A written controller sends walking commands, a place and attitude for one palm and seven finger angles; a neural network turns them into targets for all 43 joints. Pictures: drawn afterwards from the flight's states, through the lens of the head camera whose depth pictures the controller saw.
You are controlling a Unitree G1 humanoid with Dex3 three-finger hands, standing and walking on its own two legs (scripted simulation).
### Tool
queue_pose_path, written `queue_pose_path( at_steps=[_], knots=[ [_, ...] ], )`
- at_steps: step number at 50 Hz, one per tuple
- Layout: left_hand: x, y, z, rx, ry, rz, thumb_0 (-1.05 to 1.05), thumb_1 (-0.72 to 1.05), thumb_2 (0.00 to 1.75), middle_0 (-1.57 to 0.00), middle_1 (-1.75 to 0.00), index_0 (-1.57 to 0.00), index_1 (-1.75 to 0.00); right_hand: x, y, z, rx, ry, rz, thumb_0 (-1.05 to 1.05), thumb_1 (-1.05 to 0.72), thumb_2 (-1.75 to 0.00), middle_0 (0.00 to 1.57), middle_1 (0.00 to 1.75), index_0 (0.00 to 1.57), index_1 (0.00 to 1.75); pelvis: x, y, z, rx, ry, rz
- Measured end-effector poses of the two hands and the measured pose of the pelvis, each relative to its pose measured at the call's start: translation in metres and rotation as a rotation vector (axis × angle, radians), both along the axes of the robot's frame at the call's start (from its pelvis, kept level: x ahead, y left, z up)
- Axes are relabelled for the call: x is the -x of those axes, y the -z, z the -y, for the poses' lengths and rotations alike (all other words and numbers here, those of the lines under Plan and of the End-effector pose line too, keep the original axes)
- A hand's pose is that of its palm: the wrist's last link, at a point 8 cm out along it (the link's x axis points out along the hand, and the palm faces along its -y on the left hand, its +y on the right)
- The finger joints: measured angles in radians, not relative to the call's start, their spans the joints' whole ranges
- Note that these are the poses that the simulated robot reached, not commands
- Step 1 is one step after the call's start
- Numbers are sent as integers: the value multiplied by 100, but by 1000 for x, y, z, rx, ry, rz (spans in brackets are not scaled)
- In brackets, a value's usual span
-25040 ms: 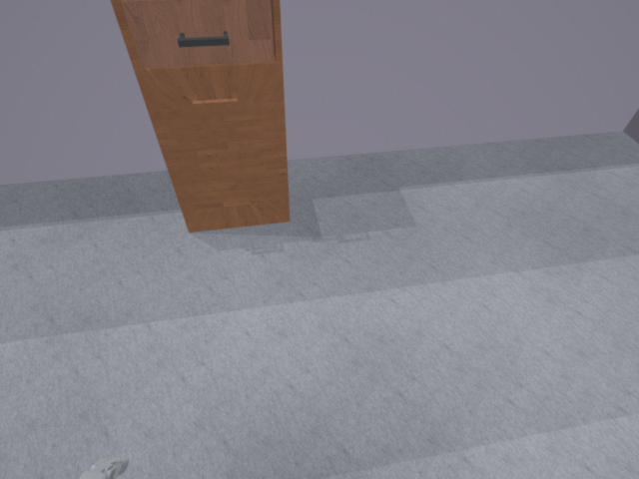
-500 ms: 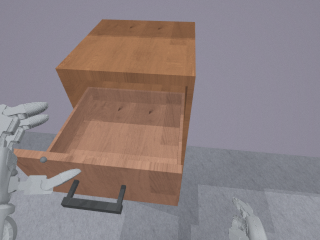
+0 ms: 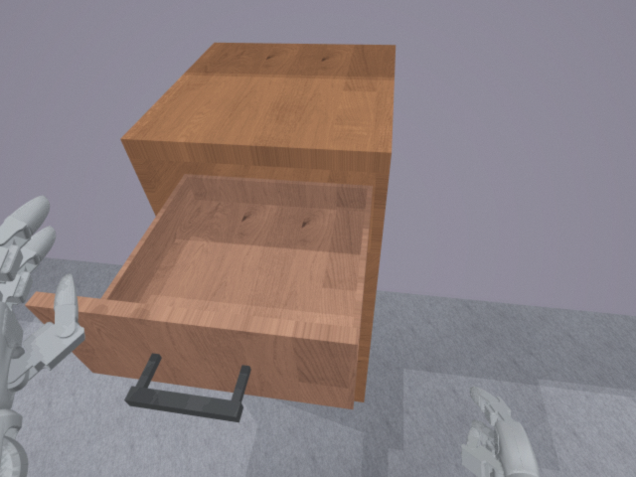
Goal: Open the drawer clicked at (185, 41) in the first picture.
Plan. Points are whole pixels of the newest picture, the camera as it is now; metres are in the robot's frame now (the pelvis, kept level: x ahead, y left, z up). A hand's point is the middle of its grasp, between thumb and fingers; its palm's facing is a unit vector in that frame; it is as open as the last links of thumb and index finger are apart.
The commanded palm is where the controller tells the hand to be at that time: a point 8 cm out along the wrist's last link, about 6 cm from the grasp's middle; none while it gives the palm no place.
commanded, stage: draw the hand back to the body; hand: left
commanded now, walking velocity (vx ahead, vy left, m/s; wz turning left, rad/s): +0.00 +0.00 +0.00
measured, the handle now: (191, 386) +0.21 +0.19 +0.03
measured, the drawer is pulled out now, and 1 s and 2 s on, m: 0.30 0.30 0.30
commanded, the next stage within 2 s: step back with the hand held close in 0.08 s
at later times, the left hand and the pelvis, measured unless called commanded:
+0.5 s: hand (80, 345) +0.18 +0.23 +0.18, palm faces +0.29 -0.80 -0.52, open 7.5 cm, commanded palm +0.10 +0.28 +0.22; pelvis -0.03 +0.01 +0.00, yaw -1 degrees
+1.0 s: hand out of the picture +0.09 +0.25 +0.20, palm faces +0.43 -0.81 -0.41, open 7.5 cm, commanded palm +0.02 +0.30 +0.22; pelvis -0.11 +0.02 -0.02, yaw +1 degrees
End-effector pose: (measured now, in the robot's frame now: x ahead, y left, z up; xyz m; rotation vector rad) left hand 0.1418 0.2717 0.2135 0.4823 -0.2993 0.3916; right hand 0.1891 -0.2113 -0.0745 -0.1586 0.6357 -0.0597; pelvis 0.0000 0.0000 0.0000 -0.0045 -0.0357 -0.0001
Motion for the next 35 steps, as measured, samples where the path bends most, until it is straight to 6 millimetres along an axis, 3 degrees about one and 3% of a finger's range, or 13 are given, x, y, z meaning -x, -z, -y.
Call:
queue_pose_path(
  at_steps=[10, 16, 22, 27, 35],
  knots=[
    [3, -3, 6, -21, 2, -4, 2, 87, 89, -21, -31, -21, -31, 8, 3, 10, -5, 13, -16, 1, -90, -90, 20, 30, 20, 30, 3, 0, 8, -1, 1, 6],
    [0, -17, 1, -127, 12, 35, 2, 88, 90, -21, -30, -21, -30, 21, 7, 18, 8, 28, -59, 1, -90, -90, 20, 30, 20, 30, 12, 1, 8, 14, -6, -26],
    [-4, 2, 1, -120, 84, -53, 2, 88, 90, -21, -30, -21, -30, 45, 8, 28, 33, 98, -109, 1, -90, -90, 20, 30, 20, 30, 24, 2, -1, 11, 8, -50],
    [9, 6, -1, -147, 141, -83, 2, 88, 90, -21, -30, -21, -30, 68, 4, 28, 66, 139, -134, 1, -91, -90, 20, 30, 20, 30, 37, 4, -8, 9, 8, -60],
    [48, -15, -12, -231, 118, 36, 2, 88, 90, -21, -30, -21, -30, 89, 4, 10, 74, 96, -105, 1, -90, -90, 20, 30, 20, 30, 64, 9, -12, 6, 6, -59]
  ],
)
